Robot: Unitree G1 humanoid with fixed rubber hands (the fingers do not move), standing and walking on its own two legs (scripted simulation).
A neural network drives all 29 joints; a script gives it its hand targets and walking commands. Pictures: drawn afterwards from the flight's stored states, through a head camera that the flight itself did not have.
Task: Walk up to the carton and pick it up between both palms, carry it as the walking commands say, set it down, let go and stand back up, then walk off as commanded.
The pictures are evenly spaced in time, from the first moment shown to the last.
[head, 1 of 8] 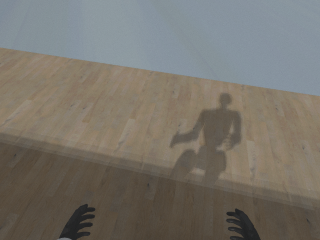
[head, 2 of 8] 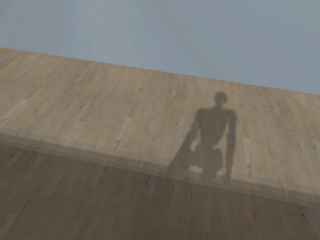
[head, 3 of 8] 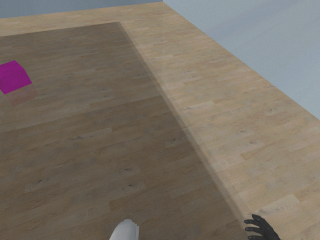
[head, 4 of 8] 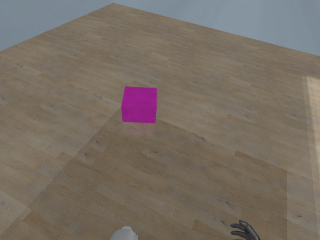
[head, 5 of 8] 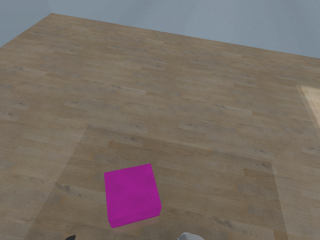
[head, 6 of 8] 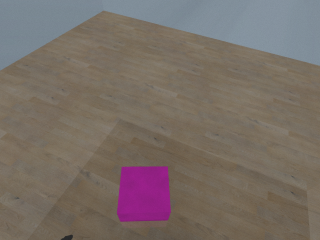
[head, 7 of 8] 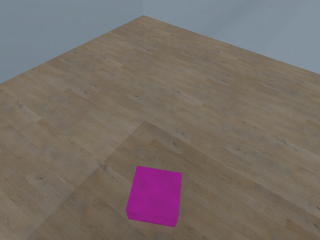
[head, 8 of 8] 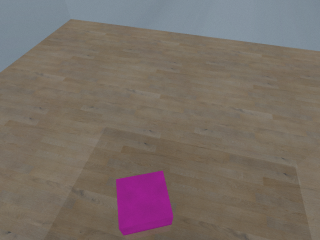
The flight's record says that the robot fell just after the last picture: no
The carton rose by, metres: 0.00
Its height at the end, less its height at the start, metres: +0.00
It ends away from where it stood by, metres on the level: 0.00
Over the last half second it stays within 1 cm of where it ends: yes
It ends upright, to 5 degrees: yes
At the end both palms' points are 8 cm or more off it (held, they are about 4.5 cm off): yes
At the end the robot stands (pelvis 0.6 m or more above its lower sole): yes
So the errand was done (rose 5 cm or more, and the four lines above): no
